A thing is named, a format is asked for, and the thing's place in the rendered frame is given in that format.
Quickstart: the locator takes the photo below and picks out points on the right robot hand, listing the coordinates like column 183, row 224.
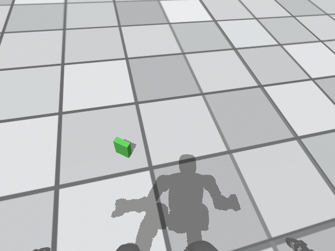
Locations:
column 297, row 245

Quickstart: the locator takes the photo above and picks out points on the carton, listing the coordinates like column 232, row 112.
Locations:
column 122, row 147

